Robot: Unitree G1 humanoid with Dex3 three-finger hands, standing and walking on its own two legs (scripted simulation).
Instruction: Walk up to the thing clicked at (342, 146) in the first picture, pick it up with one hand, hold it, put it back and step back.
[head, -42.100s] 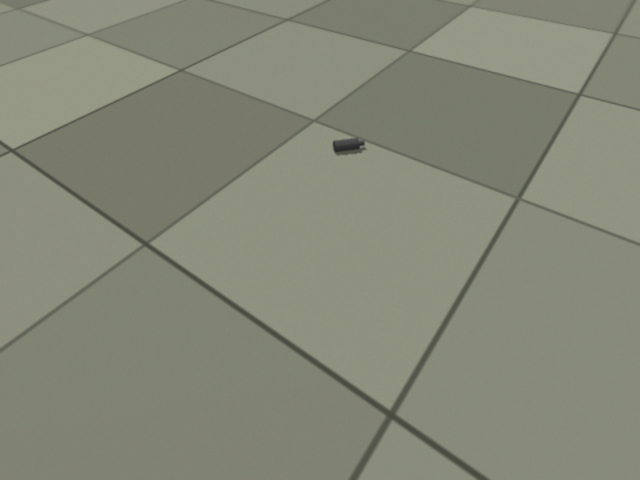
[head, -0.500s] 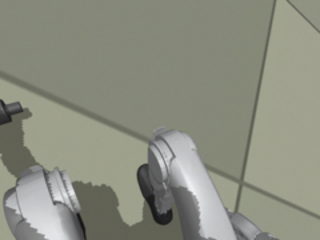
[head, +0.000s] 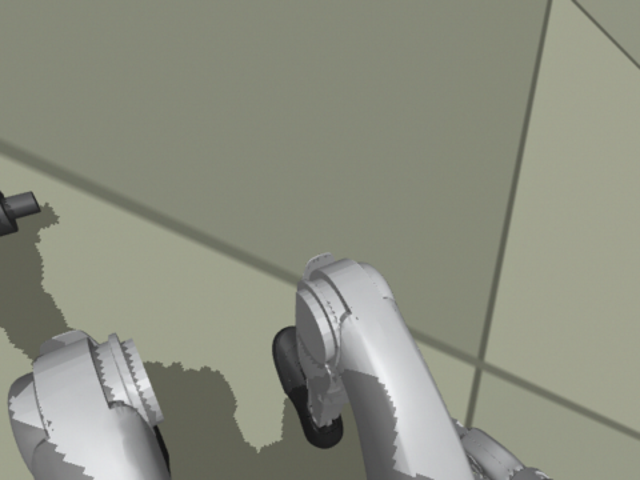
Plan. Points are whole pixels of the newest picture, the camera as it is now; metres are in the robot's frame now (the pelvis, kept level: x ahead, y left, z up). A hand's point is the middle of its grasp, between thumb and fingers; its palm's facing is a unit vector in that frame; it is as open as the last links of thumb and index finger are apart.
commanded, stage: open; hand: left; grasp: from above
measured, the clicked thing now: out of the picture +0.46 +0.31 -0.27
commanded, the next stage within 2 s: withdraw in 0.10 s
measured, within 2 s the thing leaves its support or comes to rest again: neither
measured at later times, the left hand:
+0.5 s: hand out of the picture +0.45 +0.33 -0.20, palm faces -0.33 -0.13 -0.93, open 14.0 cm
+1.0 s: hand out of the picture +0.41 +0.33 -0.07, palm faces -0.50 -0.11 -0.86, open 13.9 cm
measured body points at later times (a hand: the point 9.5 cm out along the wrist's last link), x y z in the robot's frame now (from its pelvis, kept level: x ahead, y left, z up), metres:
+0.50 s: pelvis +0.00 +0.00 +0.00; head +0.25 +0.12 +0.36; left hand +0.46 +0.33 -0.15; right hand +0.07 -0.26 -0.07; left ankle +0.06 +0.13 -0.27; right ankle +0.12 -0.12 -0.27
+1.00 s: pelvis -0.01 -0.01 +0.07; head +0.19 +0.08 +0.45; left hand +0.43 +0.34 -0.02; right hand +0.10 -0.28 -0.04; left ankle +0.06 +0.13 -0.27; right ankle +0.11 -0.12 -0.27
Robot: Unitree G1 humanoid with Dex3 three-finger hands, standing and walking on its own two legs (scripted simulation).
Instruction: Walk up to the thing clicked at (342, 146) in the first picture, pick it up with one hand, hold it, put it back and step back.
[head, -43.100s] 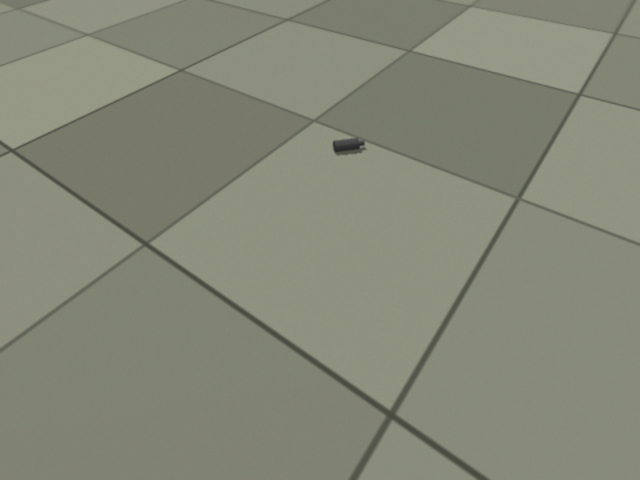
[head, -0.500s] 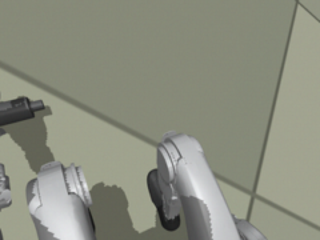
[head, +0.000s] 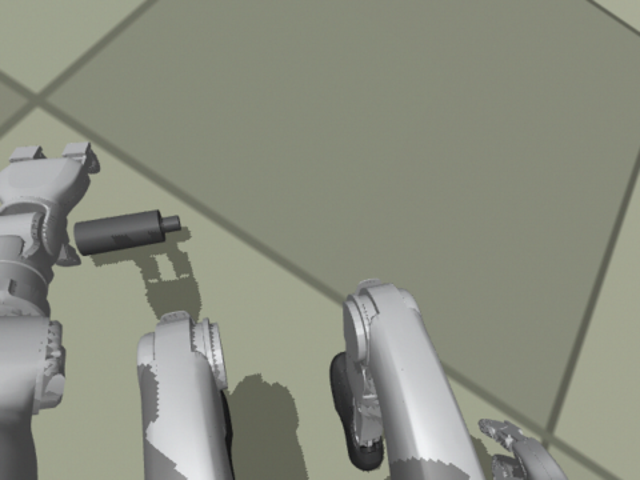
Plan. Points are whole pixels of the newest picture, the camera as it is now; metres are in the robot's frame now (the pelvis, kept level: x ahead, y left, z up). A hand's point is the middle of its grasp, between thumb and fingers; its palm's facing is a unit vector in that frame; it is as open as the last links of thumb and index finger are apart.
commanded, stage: withdraw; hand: left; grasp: from above
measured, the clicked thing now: (131, 230) +0.51 +0.26 -0.34
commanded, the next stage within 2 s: home in 0.06 s
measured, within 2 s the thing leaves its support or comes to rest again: neither
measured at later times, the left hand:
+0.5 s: hand (75, 218) +0.47 +0.28 -0.15, palm faces -0.32 -0.26 -0.91, open 11.1 cm
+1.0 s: hand (0, 346) +0.30 +0.23 +0.08, palm faces -0.07 -0.88 -0.47, open 7.4 cm
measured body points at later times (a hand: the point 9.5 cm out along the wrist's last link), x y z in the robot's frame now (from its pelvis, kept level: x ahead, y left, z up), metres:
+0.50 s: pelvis +0.01 +0.01 -0.01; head +0.23 +0.05 +0.38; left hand +0.48 +0.29 -0.09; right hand +0.05 -0.24 -0.13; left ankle +0.09 +0.13 -0.33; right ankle +0.11 -0.13 -0.33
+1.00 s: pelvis +0.02 +0.00 +0.18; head +0.16 +0.04 +0.61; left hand +0.30 +0.28 +0.11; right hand +0.26 -0.23 +0.09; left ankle +0.09 +0.13 -0.33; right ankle +0.11 -0.13 -0.33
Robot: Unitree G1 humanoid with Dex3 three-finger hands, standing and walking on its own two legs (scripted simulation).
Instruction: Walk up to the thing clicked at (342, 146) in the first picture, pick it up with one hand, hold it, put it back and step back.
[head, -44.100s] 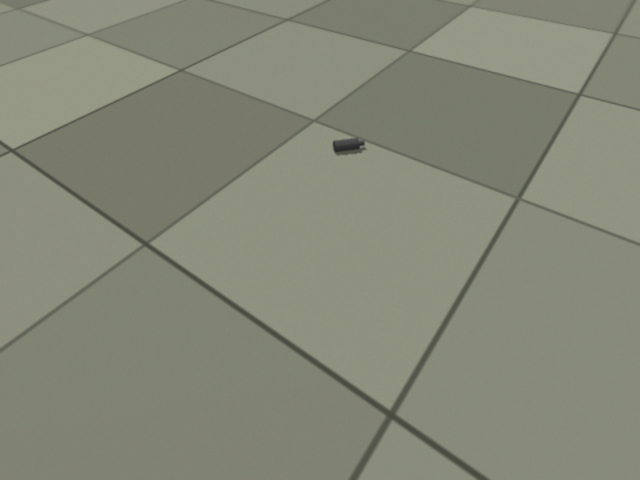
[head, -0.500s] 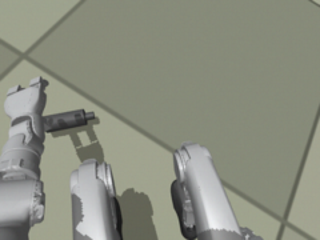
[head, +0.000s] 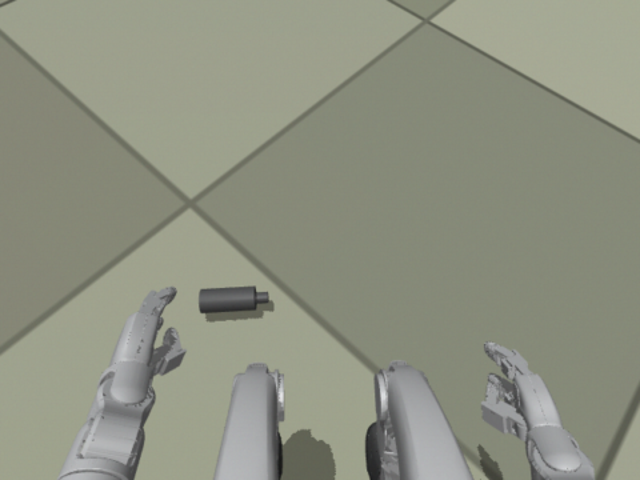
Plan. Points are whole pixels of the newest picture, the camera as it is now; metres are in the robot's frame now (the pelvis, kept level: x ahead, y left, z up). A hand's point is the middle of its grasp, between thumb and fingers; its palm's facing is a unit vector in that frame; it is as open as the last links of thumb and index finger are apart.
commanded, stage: home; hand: left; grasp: from above
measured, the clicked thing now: (235, 299) +0.51 +0.22 -0.52
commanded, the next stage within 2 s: none
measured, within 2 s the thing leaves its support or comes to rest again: neither
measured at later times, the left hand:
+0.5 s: hand (127, 376) +0.24 +0.19 +0.10, palm faces +0.10 -0.97 -0.21, open 7.4 cm
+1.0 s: hand (115, 389) +0.22 +0.19 +0.12, palm faces +0.11 -0.97 -0.20, open 7.4 cm
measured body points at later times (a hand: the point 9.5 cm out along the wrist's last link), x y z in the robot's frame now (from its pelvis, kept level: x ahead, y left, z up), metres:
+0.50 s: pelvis +0.06 +0.00 +0.15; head +0.10 +0.01 +0.60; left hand +0.23 +0.24 +0.12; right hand +0.22 -0.24 +0.08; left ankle +0.07 +0.12 -0.52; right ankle +0.07 -0.14 -0.52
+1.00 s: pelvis +0.07 +0.00 +0.16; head +0.10 +0.01 +0.61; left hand +0.22 +0.24 +0.13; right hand +0.25 -0.23 +0.10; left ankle +0.07 +0.12 -0.52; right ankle +0.07 -0.14 -0.52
